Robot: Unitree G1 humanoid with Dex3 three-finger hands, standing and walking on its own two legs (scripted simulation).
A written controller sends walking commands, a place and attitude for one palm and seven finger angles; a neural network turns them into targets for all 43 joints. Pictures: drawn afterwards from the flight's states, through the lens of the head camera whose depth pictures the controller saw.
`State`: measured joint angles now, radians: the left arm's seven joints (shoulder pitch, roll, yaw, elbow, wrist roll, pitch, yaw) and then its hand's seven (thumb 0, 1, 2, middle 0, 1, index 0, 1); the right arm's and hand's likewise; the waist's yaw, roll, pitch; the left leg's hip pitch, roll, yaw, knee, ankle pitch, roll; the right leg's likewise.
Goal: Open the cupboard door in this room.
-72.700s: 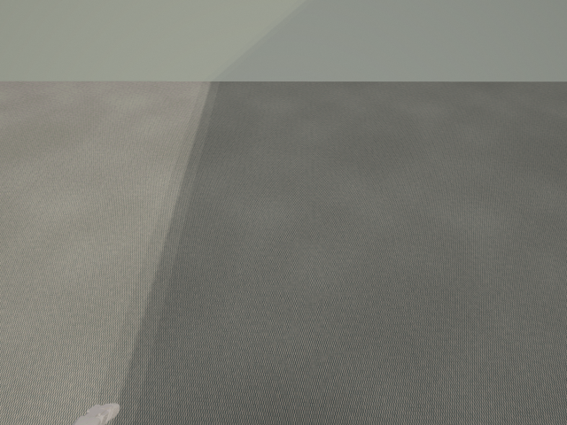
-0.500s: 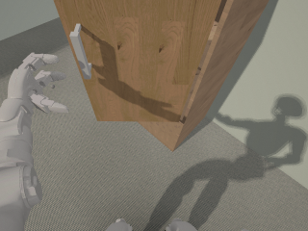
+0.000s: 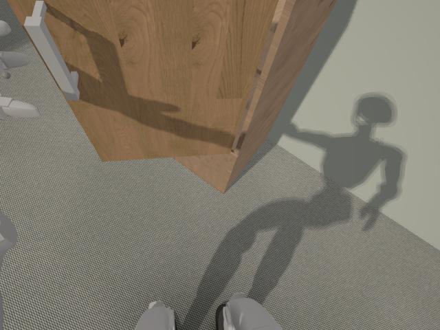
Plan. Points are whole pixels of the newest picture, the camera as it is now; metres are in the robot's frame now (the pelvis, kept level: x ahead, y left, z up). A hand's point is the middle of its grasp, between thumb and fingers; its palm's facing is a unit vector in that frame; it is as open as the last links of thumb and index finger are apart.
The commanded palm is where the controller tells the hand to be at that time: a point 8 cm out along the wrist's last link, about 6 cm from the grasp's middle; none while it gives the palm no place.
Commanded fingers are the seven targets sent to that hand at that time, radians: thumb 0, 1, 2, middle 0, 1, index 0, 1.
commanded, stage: move the hooked fingers beside the handle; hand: left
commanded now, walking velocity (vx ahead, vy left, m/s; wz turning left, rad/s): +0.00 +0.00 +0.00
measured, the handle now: (58, 55) +0.56 +0.22 +0.11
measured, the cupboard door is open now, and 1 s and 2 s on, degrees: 44 44 44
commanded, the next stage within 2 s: slide the fingers in behind the handle in 0.74 s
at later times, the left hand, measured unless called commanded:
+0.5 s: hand (2, 89) +0.49 +0.29 +0.10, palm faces +0.01 -1.00 -0.01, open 14.0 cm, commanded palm +0.48 +0.33 +0.10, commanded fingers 0.00 -0.50 0.30 -0.30 -1.20 -0.30 -1.20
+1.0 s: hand (12, 84) +0.51 +0.28 +0.10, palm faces +0.00 -1.00 -0.01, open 14.0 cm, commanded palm +0.49 +0.31 +0.10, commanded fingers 0.00 -0.50 0.30 -0.30 -1.20 -0.30 -1.20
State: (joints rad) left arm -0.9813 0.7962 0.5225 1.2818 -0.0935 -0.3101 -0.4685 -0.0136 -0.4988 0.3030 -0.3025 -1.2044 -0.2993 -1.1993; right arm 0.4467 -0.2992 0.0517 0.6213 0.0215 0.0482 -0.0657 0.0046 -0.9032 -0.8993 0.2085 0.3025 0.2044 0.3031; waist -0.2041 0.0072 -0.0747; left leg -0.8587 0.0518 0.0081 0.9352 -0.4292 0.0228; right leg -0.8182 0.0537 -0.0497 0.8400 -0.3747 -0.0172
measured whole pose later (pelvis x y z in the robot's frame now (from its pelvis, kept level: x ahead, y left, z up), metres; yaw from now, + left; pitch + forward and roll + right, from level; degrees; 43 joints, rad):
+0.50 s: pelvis +0.01 +0.02 +0.00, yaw +0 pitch +19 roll -4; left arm -0.88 0.69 0.46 1.18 -0.13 -0.30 -0.46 -0.01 -0.50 0.30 -0.30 -1.20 -0.30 -1.20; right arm 0.42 -0.28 0.04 0.59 0.01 0.09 -0.04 0.00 -0.90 -0.90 0.21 0.30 0.20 0.30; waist -0.16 0.02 -0.10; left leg -0.82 0.04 0.01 0.94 -0.45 0.04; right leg -0.77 0.04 -0.05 0.82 -0.39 0.01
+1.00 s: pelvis +0.00 +0.02 +0.00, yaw +0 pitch +21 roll -5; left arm -0.98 0.74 0.45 1.26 -0.11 -0.29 -0.45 -0.01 -0.50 0.30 -0.30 -1.20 -0.30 -1.20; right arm 0.46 -0.30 0.06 0.62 0.01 0.08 -0.05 0.00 -0.90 -0.90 0.21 0.30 0.20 0.30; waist -0.20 0.02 -0.08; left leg -0.89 0.04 0.00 0.97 -0.44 0.04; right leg -0.83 0.04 -0.06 0.85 -0.38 0.00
